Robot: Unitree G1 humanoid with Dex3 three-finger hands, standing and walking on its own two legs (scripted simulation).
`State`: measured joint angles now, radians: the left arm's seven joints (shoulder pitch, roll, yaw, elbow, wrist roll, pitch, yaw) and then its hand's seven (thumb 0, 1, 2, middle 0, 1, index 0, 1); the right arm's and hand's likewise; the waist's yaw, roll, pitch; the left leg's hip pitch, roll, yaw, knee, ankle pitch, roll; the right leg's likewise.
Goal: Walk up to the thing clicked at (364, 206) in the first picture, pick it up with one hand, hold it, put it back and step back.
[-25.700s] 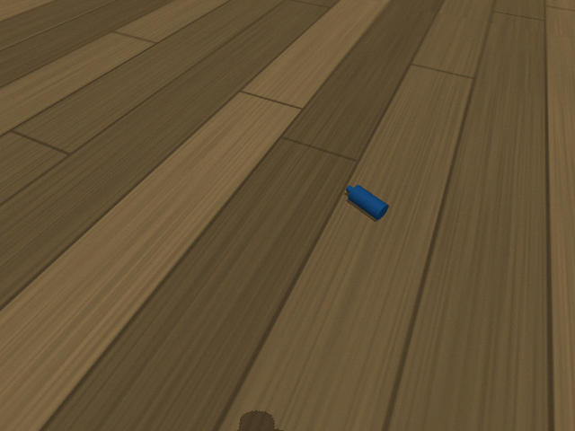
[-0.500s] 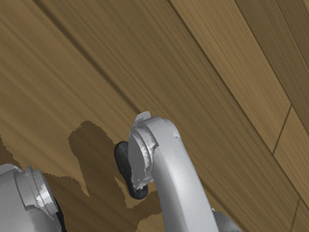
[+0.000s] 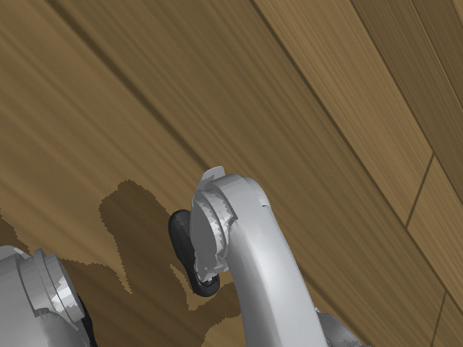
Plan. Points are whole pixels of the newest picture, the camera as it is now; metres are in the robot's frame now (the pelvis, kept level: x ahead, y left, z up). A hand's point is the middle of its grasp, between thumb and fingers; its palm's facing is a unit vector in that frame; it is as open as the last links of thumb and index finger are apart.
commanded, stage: open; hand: left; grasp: from above
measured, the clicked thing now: out of the picture +0.50 +0.34 -0.27
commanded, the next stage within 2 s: withdraw in 0.56 s
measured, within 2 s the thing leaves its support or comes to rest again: rests again in 0.02 s
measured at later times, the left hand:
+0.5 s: hand out of the picture +0.49 +0.31 -0.24, palm faces -0.44 -0.15 -0.88, open 13.7 cm
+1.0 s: hand out of the picture +0.52 +0.34 -0.16, palm faces -0.30 -0.10 -0.95, open 14.0 cm
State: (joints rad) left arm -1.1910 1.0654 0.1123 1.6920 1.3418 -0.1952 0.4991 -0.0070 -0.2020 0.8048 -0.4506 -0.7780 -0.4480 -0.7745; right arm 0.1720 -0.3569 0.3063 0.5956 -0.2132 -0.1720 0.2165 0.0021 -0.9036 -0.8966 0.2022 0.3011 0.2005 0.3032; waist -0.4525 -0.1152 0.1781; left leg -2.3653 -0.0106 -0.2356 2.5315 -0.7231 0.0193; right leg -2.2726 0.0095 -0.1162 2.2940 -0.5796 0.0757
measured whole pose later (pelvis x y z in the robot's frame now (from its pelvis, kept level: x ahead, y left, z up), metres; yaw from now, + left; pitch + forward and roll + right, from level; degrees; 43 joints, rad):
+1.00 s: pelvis +0.01 +0.00 +0.01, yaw +2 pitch +35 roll -15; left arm -1.09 0.90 0.09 1.35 1.26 -0.08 0.37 0.00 -0.54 1.04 -0.09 -1.05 -0.08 -1.05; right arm 0.24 -0.33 0.19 0.63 -0.16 -0.10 0.24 0.00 -0.92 -0.90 0.20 0.30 0.20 0.30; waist -0.37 -0.02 0.03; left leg -2.37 -0.02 -0.20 2.47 -0.74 0.01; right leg -2.29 -0.01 -0.09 2.27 -0.61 0.05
